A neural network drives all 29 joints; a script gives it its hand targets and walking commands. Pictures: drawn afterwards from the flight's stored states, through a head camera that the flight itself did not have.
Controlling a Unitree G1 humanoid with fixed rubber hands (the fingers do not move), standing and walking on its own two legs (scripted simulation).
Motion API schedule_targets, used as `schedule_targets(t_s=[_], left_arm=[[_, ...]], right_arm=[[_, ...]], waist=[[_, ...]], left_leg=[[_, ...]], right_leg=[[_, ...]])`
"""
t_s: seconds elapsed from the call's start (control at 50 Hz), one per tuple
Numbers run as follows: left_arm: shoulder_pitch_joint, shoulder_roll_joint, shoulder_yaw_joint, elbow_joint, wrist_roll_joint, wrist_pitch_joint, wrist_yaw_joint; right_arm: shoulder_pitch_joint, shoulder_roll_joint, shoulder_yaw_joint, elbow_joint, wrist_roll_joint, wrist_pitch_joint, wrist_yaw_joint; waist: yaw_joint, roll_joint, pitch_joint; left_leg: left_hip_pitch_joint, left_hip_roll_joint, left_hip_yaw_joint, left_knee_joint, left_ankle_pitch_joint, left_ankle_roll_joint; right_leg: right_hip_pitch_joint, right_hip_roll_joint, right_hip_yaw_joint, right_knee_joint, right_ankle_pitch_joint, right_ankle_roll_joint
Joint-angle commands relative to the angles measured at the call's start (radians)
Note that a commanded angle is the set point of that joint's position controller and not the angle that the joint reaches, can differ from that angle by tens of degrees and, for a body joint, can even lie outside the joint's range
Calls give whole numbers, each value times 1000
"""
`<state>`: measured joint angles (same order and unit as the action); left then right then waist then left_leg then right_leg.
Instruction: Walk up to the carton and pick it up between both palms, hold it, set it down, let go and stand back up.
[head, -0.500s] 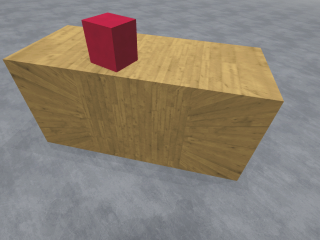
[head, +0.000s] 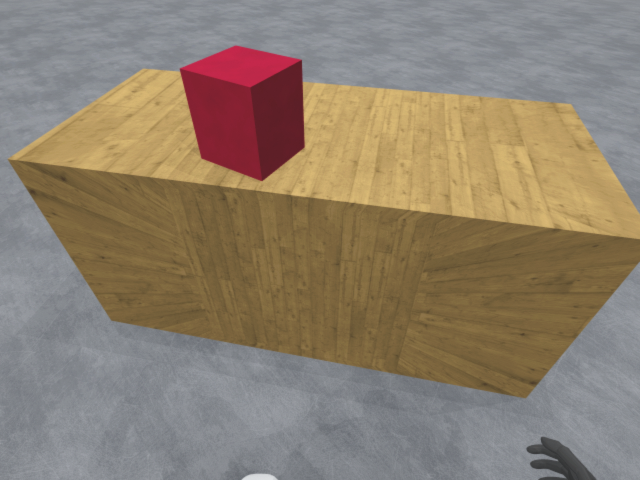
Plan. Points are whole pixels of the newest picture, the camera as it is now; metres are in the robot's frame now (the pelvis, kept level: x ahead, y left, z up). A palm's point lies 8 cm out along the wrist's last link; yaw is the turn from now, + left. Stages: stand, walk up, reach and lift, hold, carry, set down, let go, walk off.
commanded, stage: walk up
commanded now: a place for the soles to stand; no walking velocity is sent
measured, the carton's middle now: (248, 112) +0.92 +0.18 +0.06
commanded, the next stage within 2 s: none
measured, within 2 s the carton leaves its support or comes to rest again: neither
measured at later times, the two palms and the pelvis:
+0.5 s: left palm out of the picture +0.18 +0.49 -0.09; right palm out of the picture +0.09 -0.16 -0.03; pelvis +0.08 +0.17 +0.02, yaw -7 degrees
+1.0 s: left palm (42, 406) +0.26 +0.41 -0.08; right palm out of the picture +0.16 -0.24 -0.08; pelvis +0.14 +0.09 +0.00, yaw -13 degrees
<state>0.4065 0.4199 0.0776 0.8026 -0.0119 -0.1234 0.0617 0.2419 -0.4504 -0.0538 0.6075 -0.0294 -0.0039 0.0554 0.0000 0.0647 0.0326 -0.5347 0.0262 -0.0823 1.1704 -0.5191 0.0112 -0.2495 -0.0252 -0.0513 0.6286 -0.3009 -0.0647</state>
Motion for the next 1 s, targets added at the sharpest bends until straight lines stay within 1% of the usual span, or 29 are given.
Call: schedule_targets(t_s=[0.0,0.02,0.04,0.08,0.1,0.12,0.14,0.16,0.18,0.2,0.26,0.28,0.34,0.36,0.4,0.44,0.46,0.48,0.52,0.56,0.62,0.72,0.78,0.82,0.88,0.92,0.94,0.96,0.98], left_arm=[[-142,329,67,-87,31,-37,-30],[-183,341,72,-99,34,-32,-35],[-225,344,72,-100,43,-27,-34],[-227,288,65,-94,68,-10,-28],[-236,223,57,-107,77,-2,-21],[-230,143,32,-115,73,9,-19],[-168,115,20,-120,55,17,-18],[-64,208,44,-96,37,27,-19],[-11,255,58,-65,30,26,-25],[-7,272,70,-29,23,30,-26],[33,269,69,43,0,55,-40],[53,261,61,49,-1,63,-47],[44,229,55,32,11,75,-60],[25,219,54,21,17,73,-62],[-20,205,54,2,22,65,-63],[-32,181,45,-14,22,60,-65],[-34,180,43,-19,21,61,-66],[-30,179,45,-23,18,64,-67],[-40,179,40,-23,19,82,-71],[-36,217,50,-1,32,90,-73],[-29,218,52,13,34,90,-76],[-30,204,54,11,23,89,-93],[-10,197,51,3,21,82,-98],[-1,197,48,-6,22,74,-101],[63,186,54,18,27,57,-87],[132,215,66,45,41,43,-62],[96,251,74,18,47,37,-48],[67,308,82,-17,51,34,-39],[20,326,80,-34,45,30,-29]], right_arm=[[36,-170,-103,6,14,-3,44],[103,-179,-111,27,16,-2,46],[179,-191,-130,53,13,2,44],[339,-209,-149,115,3,3,32],[438,-240,-157,137,-7,-1,22],[454,-277,-153,128,-18,-6,10],[315,-302,-136,67,-11,-17,0],[102,-360,-136,-9,6,-26,-2],[-14,-405,-148,-42,14,-29,-5],[-42,-374,-146,-47,5,-35,-11],[34,-251,-121,-24,6,-68,-21],[57,-241,-121,-19,10,-76,-24],[158,-219,-119,-5,20,-83,-30],[187,-205,-117,-5,24,-84,-32],[236,-190,-112,3,26,-82,-38],[267,-191,-110,12,31,-77,-46],[272,-185,-108,15,30,-74,-48],[252,-195,-107,7,34,-69,-50],[223,-214,-115,-8,27,-65,-49],[186,-226,-115,-7,29,-66,-48],[183,-212,-105,12,22,-77,-50],[123,-220,-107,5,15,-79,-35],[48,-227,-109,-17,12,-70,-20],[-4,-237,-107,-33,3,-63,-15],[-16,-212,-96,-30,5,-47,-19],[100,-135,-73,8,7,-30,-25],[171,-103,-62,22,16,-18,-16],[176,-102,-62,16,18,-5,-14],[182,-133,-69,27,17,8,-14]], waist=[[-56,-205,142],[-74,-231,88],[-123,-234,59],[-201,-66,-28],[-250,53,-15],[-269,259,35],[-180,332,152],[-47,195,233],[1,217,262],[17,189,266],[40,39,219],[38,74,188],[10,33,102],[-9,28,68],[-36,17,21],[-53,36,-36],[-59,43,-62],[-51,61,-77],[-64,68,-56],[-54,45,18],[-41,28,102],[-19,38,187],[7,114,161],[17,122,117],[51,59,49],[62,-146,-52],[42,-219,-43],[18,-258,0],[-2,-203,22]], left_leg=[[214,109,66,-329,361,8],[320,91,124,-338,382,1],[443,92,148,-331,380,-2],[605,48,153,-338,245,-4],[632,43,79,-388,147,0],[447,148,-195,-629,-193,-2],[175,300,-622,-1010,-621,1],[-8,363,-775,-1211,-793,9],[-49,377,-820,-1305,-791,23],[-40,351,-759,-1290,-661,13],[34,213,-324,-1066,-281,-76],[88,185,-252,-1037,-230,-91],[300,177,-171,-975,-87,-90],[391,183,-157,-946,-23,-69],[525,199,-115,-891,150,-39],[664,205,-72,-827,417,-58],[691,201,-48,-806,459,-46],[693,211,-60,-808,456,-54],[602,252,-121,-909,57,-8],[529,281,-177,-995,-107,-39],[444,278,-152,-1035,-103,-37],[332,281,-58,-1063,-108,63],[314,275,28,-1015,-87,139],[262,268,89,-935,-79,178],[215,237,130,-749,-25,168],[164,125,183,-411,-12,107],[68,36,192,-273,15,57],[-41,-33,133,-161,-35,9],[-33,-26,52,-93,-6,1]], right_leg=[[-336,-202,245,-334,-312,-110],[-389,-182,224,-303,-362,-97],[-471,-182,210,-265,-384,-86],[-570,-131,148,18,-466,-61],[-642,-53,134,257,-464,-31],[-655,101,117,621,-382,4],[-650,176,236,833,-275,7],[-541,137,262,811,-133,10],[-479,76,237,802,-112,34],[-449,45,232,786,-52,51],[-370,19,223,668,89,45],[-361,22,201,638,106,41],[-383,31,212,585,148,47],[-413,33,217,566,148,54],[-453,38,220,520,136,60],[-477,45,209,465,112,68],[-472,49,198,448,91,64],[-475,48,184,439,83,59],[-451,17,192,412,87,59],[-468,5,222,430,107,56],[-479,-8,217,400,142,48],[-425,-16,165,334,138,59],[-328,-49,99,216,93,62],[-183,-66,52,116,54,55],[12,-57,56,-74,150,22],[189,-1,149,-141,65,38],[186,-83,377,-242,-136,22],[127,-217,697,-353,-313,-19],[62,-275,795,-444,-406,-28]])
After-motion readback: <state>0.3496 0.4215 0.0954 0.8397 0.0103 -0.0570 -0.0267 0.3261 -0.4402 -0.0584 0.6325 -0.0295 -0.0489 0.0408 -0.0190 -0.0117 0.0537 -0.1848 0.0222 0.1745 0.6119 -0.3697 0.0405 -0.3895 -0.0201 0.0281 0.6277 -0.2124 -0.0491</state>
